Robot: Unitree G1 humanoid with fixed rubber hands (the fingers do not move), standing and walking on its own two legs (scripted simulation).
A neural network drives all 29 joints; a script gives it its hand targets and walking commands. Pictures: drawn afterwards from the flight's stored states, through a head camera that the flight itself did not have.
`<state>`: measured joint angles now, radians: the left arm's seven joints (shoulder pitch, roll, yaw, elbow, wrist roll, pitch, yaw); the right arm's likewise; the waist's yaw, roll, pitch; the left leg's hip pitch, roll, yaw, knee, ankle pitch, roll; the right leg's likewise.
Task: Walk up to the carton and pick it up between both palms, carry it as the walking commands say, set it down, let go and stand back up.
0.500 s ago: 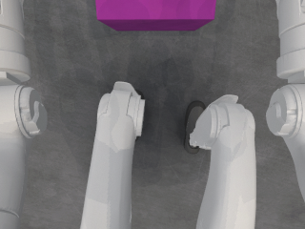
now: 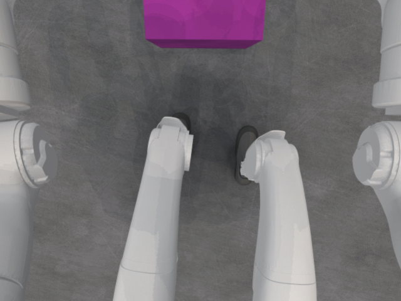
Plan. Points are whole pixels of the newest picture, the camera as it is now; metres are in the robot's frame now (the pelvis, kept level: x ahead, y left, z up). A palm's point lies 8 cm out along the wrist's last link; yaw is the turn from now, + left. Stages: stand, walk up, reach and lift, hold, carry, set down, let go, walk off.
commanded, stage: set down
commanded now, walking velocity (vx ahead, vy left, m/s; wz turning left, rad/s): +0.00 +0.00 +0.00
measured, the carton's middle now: out of the picture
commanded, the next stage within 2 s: let go in 0.34 s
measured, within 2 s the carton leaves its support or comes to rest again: neither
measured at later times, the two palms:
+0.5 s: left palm out of the picture +0.52 +0.30 -0.02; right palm out of the picture +0.57 -0.14 -0.03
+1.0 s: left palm out of the picture +0.35 +0.26 +0.09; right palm out of the picture +0.41 -0.18 +0.08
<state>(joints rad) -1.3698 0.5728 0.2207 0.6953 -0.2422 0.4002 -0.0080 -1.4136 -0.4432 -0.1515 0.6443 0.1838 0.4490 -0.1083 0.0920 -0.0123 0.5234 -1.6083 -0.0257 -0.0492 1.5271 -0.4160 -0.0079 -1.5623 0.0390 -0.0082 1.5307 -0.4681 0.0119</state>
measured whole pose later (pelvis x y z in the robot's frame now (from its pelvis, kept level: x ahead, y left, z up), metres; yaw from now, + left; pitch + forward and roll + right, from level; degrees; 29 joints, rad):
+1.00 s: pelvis +0.07 +0.00 +0.17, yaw +1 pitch +15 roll +0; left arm -0.28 0.28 0.10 0.57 -0.05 0.14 -0.10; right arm -0.34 -0.19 -0.11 0.58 -0.01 0.17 0.00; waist 0.06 0.00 0.09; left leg -0.77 -0.03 -0.05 0.77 -0.26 0.00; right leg -0.74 0.03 0.04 0.78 -0.31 0.01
